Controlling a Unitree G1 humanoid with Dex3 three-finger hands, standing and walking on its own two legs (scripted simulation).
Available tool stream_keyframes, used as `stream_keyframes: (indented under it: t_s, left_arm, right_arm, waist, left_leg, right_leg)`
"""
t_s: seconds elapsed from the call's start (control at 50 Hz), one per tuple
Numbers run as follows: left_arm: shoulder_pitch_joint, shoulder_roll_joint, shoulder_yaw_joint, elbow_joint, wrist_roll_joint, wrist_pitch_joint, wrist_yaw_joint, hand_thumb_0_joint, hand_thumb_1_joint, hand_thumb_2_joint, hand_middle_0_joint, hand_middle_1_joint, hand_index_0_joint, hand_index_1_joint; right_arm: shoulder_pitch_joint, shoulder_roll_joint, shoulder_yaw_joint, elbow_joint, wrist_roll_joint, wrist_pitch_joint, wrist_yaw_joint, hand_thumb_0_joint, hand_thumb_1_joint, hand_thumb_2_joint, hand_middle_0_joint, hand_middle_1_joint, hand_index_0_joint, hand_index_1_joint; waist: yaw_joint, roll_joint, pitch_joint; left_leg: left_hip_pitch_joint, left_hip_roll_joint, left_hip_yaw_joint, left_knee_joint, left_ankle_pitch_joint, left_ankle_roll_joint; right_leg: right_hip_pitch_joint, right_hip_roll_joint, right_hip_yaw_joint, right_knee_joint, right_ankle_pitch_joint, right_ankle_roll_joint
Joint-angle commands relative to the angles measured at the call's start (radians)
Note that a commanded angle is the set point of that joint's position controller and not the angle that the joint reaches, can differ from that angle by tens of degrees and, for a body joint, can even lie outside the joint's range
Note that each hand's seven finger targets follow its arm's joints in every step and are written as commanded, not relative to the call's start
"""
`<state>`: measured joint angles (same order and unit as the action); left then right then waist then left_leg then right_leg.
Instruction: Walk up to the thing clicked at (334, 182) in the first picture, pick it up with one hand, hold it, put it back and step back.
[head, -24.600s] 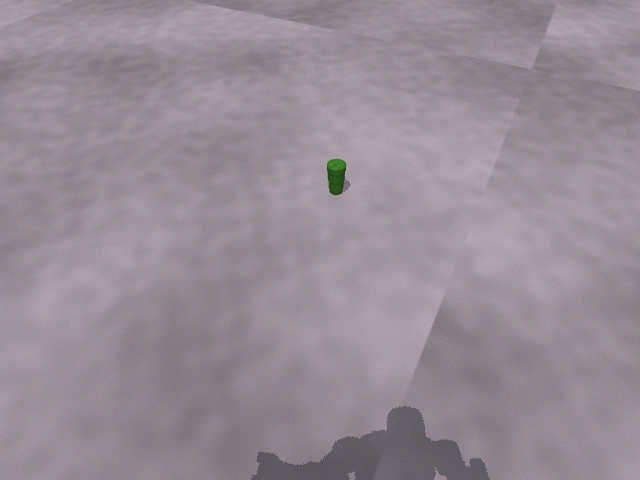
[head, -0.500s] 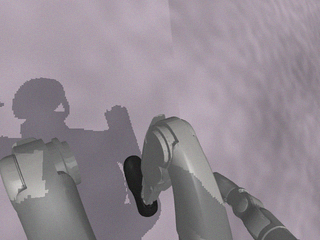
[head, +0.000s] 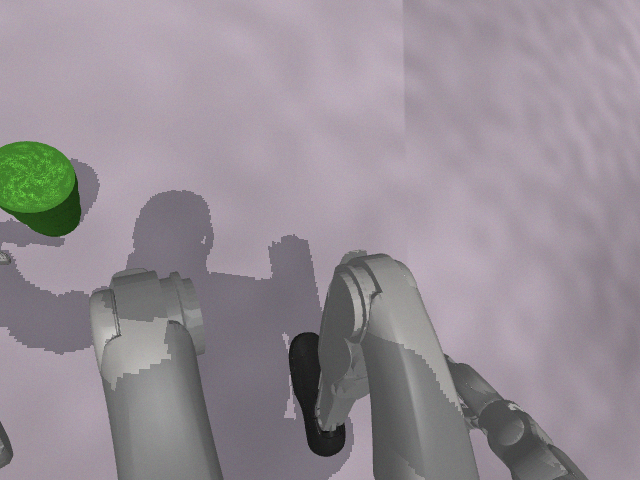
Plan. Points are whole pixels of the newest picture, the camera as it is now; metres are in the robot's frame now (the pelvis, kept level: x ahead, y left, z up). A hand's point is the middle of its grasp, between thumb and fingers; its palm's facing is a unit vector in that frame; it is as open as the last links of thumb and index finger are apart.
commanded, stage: rise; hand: left
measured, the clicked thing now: (44, 199) +0.44 +0.31 -0.22
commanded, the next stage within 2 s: home in 0.04 s
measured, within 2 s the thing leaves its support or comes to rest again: neither
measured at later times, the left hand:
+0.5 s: hand out of the picture +0.29 +0.41 +0.03, palm faces +0.37 -0.78 -0.51, open 17.4 cm
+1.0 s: hand out of the picture +0.23 +0.28 +0.24, palm faces +0.37 -0.84 -0.39, open 17.4 cm
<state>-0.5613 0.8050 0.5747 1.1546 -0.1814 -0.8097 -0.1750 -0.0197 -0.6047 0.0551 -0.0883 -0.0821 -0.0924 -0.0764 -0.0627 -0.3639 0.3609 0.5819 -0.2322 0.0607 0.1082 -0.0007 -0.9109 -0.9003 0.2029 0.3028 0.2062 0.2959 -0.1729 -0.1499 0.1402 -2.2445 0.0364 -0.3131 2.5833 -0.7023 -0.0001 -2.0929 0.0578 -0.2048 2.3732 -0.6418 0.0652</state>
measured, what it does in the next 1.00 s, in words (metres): rises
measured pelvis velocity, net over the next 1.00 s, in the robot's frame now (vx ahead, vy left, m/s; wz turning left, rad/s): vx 0.07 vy -0.01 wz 0.24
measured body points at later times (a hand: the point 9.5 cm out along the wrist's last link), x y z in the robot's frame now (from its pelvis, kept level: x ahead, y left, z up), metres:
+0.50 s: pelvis +0.01 -0.01 +0.11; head +0.20 +0.07 +0.50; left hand +0.26 +0.44 +0.06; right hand +0.20 -0.24 -0.03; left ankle +0.08 +0.13 -0.27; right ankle +0.13 -0.12 -0.27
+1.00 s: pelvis +0.07 -0.01 +0.34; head +0.16 +0.03 +0.78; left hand +0.21 +0.32 +0.27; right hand +0.30 -0.22 +0.25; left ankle +0.08 +0.12 -0.27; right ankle +0.13 -0.13 -0.27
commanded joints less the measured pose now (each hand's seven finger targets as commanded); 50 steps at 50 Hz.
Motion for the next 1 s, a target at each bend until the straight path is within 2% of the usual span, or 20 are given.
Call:
stream_keyframes:
  t_s: [0.0, 0.02, 0.1, 0.12, 0.14, 0.16, 0.18, 0.22, 0.26, 0.3, 0.32, 0.42, 0.46, 0.48, 0.52, 0.58, 0.66, 0.74, 0.76, 0.98]
  left_arm:
    - [-0.195, 0.292, 0.032, -0.175, 0.135, 0.080, 0.028, 0.000, -0.484, 0.032, -0.064, -0.071, -0.084, -0.047]
    - [-0.200, 0.237, 0.011, -0.181, 0.137, 0.104, 0.030, 0.000, -0.490, 0.027, -0.068, -0.080, -0.091, -0.052]
    - [-0.207, 0.403, 0.099, -0.429, 0.189, 0.214, 0.089, 0.000, -0.518, 0.030, -0.080, -0.089, -0.100, -0.065]
    - [-0.192, 0.412, 0.101, -0.440, 0.205, 0.247, 0.102, 0.000, -0.515, 0.026, -0.081, -0.098, -0.105, -0.069]
    - [-0.155, 0.360, 0.067, -0.392, 0.214, 0.283, 0.107, 0.000, -0.435, 0.106, -0.064, -0.073, -0.065, -0.073]
    - [-0.203, 0.330, 0.044, -0.417, 0.219, 0.307, 0.114, 0.000, -0.479, 0.095, -0.059, -0.064, -0.059, -0.064]
    - [-0.246, 0.402, 0.092, -0.519, 0.225, 0.320, 0.131, 0.000, -0.528, 0.067, -0.054, -0.056, -0.054, -0.055]
    - [-0.140, 0.347, 0.079, -0.483, 0.237, 0.380, 0.147, 0.000, -0.567, 0.044, -0.050, -0.049, -0.050, -0.049]
    - [-0.057, 0.177, -0.005, -0.401, 0.239, 0.438, 0.148, 0.000, -0.536, 0.063, -0.053, -0.054, -0.053, -0.054]
    - [0.071, 0.073, -0.045, -0.333, 0.234, 0.498, 0.152, 0.000, -0.545, 0.057, -0.052, -0.053, -0.052, -0.052]
    - [0.056, 0.088, -0.044, -0.418, 0.234, 0.514, 0.155, 0.000, -0.539, 0.060, -0.052, -0.053, -0.053, -0.053]
    - [0.169, 0.019, -0.127, -0.693, 0.214, 0.622, 0.177, 0.000, -0.548, 0.055, -0.051, -0.052, -0.052, -0.051]
    - [0.280, 0.105, -0.057, -0.865, 0.207, 0.663, 0.207, 0.000, -0.540, 0.060, -0.052, -0.053, -0.053, -0.053]
    - [0.366, 0.105, -0.046, -0.874, 0.207, 0.688, 0.220, 0.000, -0.536, 0.062, -0.053, -0.054, -0.053, -0.053]
    - [0.353, 0.070, -0.070, -0.979, 0.206, 0.723, 0.242, 0.000, -0.510, 0.077, -0.055, -0.058, -0.056, -0.058]
    - [0.395, 0.037, -0.077, -1.005, 0.205, 0.764, 0.278, 0.000, -0.540, 0.060, -0.052, -0.054, -0.053, -0.053]
    - [0.517, -0.132, -0.182, -0.950, 0.198, 0.819, 0.302, 0.000, -0.557, 0.050, -0.051, -0.051, -0.051, -0.050]
    - [0.574, -0.224, -0.254, -0.913, 0.192, 0.866, 0.316, 0.000, -0.563, 0.047, -0.050, -0.050, -0.050, -0.050]
    - [0.570, -0.261, -0.284, -0.900, 0.192, 0.875, 0.318, 0.000, -0.563, 0.047, -0.050, -0.050, -0.050, -0.050]
    - [0.741, -0.352, -0.395, -1.085, 0.179, 0.996, 0.373, 0.000, -0.548, 0.055, -0.051, -0.052, -0.052, -0.052]
  right_arm:
    - [0.092, -0.265, -0.200, -0.031, 0.073, 0.013, -0.034, 0.000, -0.900, -0.905, 0.201, 0.304, 0.201, 0.304]
    - [0.110, -0.265, -0.217, -0.026, 0.083, 0.015, -0.034, 0.000, -0.920, -0.910, 0.201, 0.304, 0.201, 0.304]
    - [0.158, -0.238, -0.268, -0.040, 0.127, 0.038, -0.048, 0.000, -0.973, -0.924, 0.201, 0.304, 0.201, 0.304]
    - [0.170, -0.229, -0.282, -0.033, 0.135, 0.045, -0.049, 0.000, -0.985, -0.926, 0.201, 0.303, 0.201, 0.303]
    - [0.163, -0.219, -0.289, -0.039, 0.144, 0.050, -0.052, 0.000, -0.905, -0.903, 0.201, 0.301, 0.201, 0.301]
    - [0.169, -0.208, -0.294, -0.034, 0.151, 0.052, -0.056, 0.000, -0.897, -0.903, 0.201, 0.301, 0.201, 0.301]
    - [0.193, -0.205, -0.309, -0.020, 0.160, 0.054, -0.062, 0.000, -0.897, -0.903, 0.201, 0.302, 0.201, 0.302]
    - [0.201, -0.189, -0.330, -0.024, 0.174, 0.060, -0.067, 0.000, -0.897, -0.903, 0.201, 0.302, 0.201, 0.302]
    - [0.205, -0.174, -0.356, -0.028, 0.189, 0.060, -0.066, 0.000, -0.897, -0.903, 0.201, 0.302, 0.201, 0.302]
    - [0.204, -0.164, -0.381, -0.044, 0.206, 0.061, -0.069, 0.000, -0.896, -0.903, 0.201, 0.302, 0.201, 0.302]
    - [0.213, -0.164, -0.397, -0.042, 0.212, 0.061, -0.071, 0.000, -0.896, -0.903, 0.201, 0.302, 0.201, 0.302]
    - [0.215, -0.147, -0.433, -0.110, 0.255, 0.056, -0.086, 0.000, -0.896, -0.903, 0.201, 0.302, 0.201, 0.302]
    - [0.232, -0.143, -0.446, -0.140, 0.275, 0.057, -0.100, 0.000, -0.896, -0.903, 0.201, 0.302, 0.201, 0.302]
    - [0.222, -0.145, -0.455, -0.153, 0.281, 0.058, -0.112, 0.000, -0.896, -0.903, 0.201, 0.302, 0.201, 0.302]
    - [0.225, -0.111, -0.444, -0.165, 0.288, 0.052, -0.134, 0.000, -0.896, -0.903, 0.201, 0.302, 0.201, 0.302]
    - [0.220, -0.072, -0.437, -0.155, 0.292, 0.036, -0.168, 0.000, -0.896, -0.903, 0.201, 0.302, 0.201, 0.302]
    - [0.230, -0.035, -0.427, -0.145, 0.281, 0.000, -0.203, 0.000, -0.897, -0.903, 0.201, 0.302, 0.201, 0.302]
    - [0.247, -0.024, -0.419, -0.141, 0.278, -0.037, -0.223, 0.000, -0.897, -0.903, 0.201, 0.302, 0.201, 0.302]
    - [0.250, -0.019, -0.417, -0.138, 0.277, -0.046, -0.225, 0.000, -0.897, -0.903, 0.201, 0.302, 0.201, 0.302]
    - [0.282, 0.006, -0.397, -0.187, 0.280, -0.107, -0.276, 0.000, -0.897, -0.903, 0.201, 0.302, 0.201, 0.302]
  waist:
    - [0.001, 0.490, -0.639]
    - [-0.010, 0.494, -0.660]
    - [0.076, 0.631, -0.785]
    - [0.077, 0.634, -0.776]
    - [0.070, 0.611, -0.742]
    - [0.050, 0.591, -0.711]
    - [0.079, 0.620, -0.743]
    - [0.104, 0.593, -0.741]
    - [0.080, 0.504, -0.707]
    - [0.089, 0.392, -0.715]
    - [0.104, 0.382, -0.741]
    - [0.131, 0.272, -0.879]
    - [0.178, 0.274, -0.990]
    - [0.186, 0.267, -0.979]
    - [0.165, 0.256, -0.945]
    - [0.173, 0.270, -0.915]
    - [0.147, 0.259, -0.801]
    - [0.128, 0.235, -0.702]
    - [0.109, 0.217, -0.673]
    - [0.139, 0.238, -0.598]
  left_leg:
    - [0.469, 0.044, 0.115, -0.414, 0.099, -0.005]
    - [0.499, 0.045, 0.114, -0.431, 0.111, -0.008]
    - [0.581, 0.041, 0.145, -0.523, 0.095, -0.013]
    - [0.570, 0.037, 0.158, -0.528, 0.082, -0.010]
    - [0.554, 0.037, 0.164, -0.544, 0.059, -0.007]
    - [0.534, 0.035, 0.164, -0.556, 0.028, -0.003]
    - [0.557, 0.034, 0.170, -0.571, 0.021, -0.004]
    - [0.569, 0.028, 0.182, -0.597, 0.032, -0.003]
    - [0.545, 0.021, 0.181, -0.628, 0.001, 0.004]
    - [0.537, 0.012, 0.194, -0.636, 0.013, 0.012]
    - [0.552, 0.010, 0.203, -0.648, 0.021, 0.014]
    - [0.673, 0.002, 0.215, -0.771, 0.037, 0.023]
    - [0.771, 0.000, 0.218, -0.841, 0.060, 0.024]
    - [0.796, 0.001, 0.226, -0.868, 0.067, 0.025]
    - [0.822, 0.000, 0.237, -0.917, 0.081, 0.029]
    - [0.896, -0.006, 0.266, -0.973, 0.133, 0.031]
    - [0.977, -0.011, 0.291, -1.049, 0.213, 0.033]
    - [1.071, -0.008, 0.290, -1.156, 0.242, 0.029]
    - [1.085, -0.007, 0.289, -1.180, 0.249, 0.029]
    - [1.454, -0.014, 0.296, -1.492, 0.395, 0.008]
  right_leg:
    - [0.186, 0.026, -0.057, -0.206, 0.115, -0.091]
    - [0.180, 0.023, -0.055, -0.205, 0.122, -0.094]
    - [0.187, 0.012, -0.010, -0.221, 0.098, -0.105]
    - [0.177, 0.011, 0.001, -0.232, 0.085, -0.107]
    - [0.153, 0.011, 0.009, -0.241, 0.067, -0.111]
    - [0.137, 0.008, 0.011, -0.253, 0.049, -0.110]
    - [0.142, 0.007, 0.019, -0.264, 0.046, -0.112]
    - [0.139, 0.001, 0.033, -0.286, 0.044, -0.113]
    - [0.120, -0.004, 0.033, -0.321, 0.018, -0.113]
    - [0.142, -0.007, 0.042, -0.375, 0.009, -0.109]
    - [0.159, -0.008, 0.055, -0.399, 0.010, -0.110]
    - [0.358, -0.015, 0.089, -0.562, 0.012, -0.096]
    - [0.483, -0.019, 0.107, -0.619, 0.031, -0.094]
    - [0.518, -0.022, 0.120, -0.649, 0.033, -0.093]
    - [0.602, -0.025, 0.140, -0.710, 0.052, -0.090]
    - [0.709, -0.029, 0.174, -0.794, 0.098, -0.089]
    - [0.814, -0.035, 0.195, -0.918, 0.168, -0.088]
    - [0.922, -0.044, 0.197, -1.042, 0.195, -0.084]
    - [0.944, -0.045, 0.192, -1.067, 0.202, -0.083]
    - [1.282, -0.048, 0.167, -1.335, 0.341, -0.081]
